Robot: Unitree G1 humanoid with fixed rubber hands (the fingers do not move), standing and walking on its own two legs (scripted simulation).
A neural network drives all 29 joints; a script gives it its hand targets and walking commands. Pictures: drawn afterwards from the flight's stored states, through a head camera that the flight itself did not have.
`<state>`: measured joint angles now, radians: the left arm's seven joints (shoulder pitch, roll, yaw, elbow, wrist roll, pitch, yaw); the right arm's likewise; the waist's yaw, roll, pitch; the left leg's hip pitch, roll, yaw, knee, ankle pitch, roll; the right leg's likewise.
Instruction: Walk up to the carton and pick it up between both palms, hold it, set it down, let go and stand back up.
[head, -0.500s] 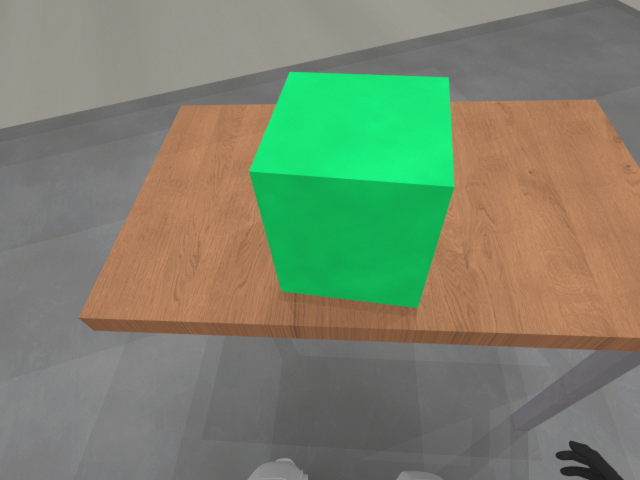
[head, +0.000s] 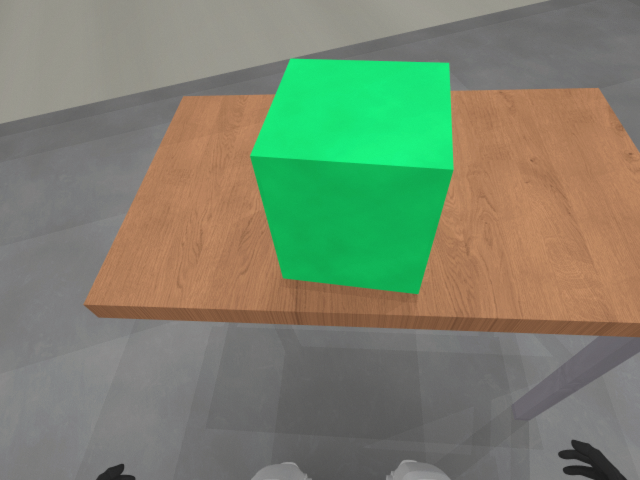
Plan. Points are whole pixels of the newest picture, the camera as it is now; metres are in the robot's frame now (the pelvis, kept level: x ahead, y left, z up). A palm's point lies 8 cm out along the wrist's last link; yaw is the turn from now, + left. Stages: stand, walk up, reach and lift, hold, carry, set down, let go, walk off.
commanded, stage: walk up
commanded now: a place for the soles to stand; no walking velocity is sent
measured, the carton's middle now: (357, 181) +0.49 -0.02 +0.07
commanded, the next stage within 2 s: reach and lift in 1.64 s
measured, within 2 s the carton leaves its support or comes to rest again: neither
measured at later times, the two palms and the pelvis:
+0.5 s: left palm out of the picture +0.07 +0.31 -0.07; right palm out of the picture +0.09 -0.32 -0.09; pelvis -0.02 -0.01 +0.01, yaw -2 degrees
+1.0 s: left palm out of the picture +0.08 +0.33 -0.07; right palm out of the picture +0.10 -0.30 -0.08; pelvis -0.02 +0.01 +0.01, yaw -1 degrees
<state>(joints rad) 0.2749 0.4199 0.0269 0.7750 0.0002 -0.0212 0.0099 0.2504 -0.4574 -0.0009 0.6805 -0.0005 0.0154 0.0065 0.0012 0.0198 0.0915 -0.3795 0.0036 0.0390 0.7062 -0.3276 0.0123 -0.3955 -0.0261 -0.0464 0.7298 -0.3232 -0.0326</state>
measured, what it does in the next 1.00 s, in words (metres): steps on the spot: right foot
